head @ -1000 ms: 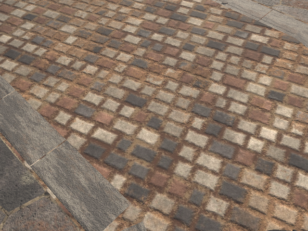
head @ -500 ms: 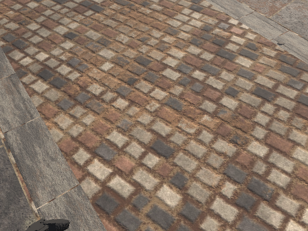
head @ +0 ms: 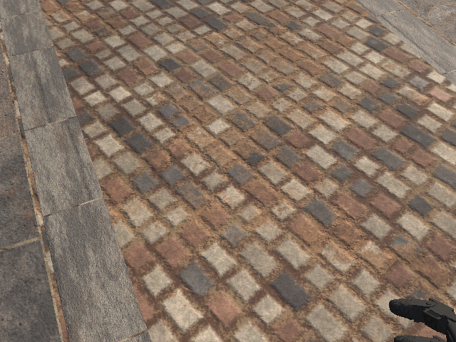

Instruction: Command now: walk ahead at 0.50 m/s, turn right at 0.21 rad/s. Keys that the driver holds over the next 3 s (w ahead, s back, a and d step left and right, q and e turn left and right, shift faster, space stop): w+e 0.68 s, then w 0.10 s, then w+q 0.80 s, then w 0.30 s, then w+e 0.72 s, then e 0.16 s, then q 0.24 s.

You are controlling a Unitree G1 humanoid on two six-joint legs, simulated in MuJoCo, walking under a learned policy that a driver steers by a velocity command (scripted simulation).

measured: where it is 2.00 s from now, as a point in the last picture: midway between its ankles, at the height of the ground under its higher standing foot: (320, 181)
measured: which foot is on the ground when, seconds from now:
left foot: down 0.00-0.50, up 0.52-0.98, down 1.00-1.00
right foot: up 0.00-0.46, down 0.48-1.00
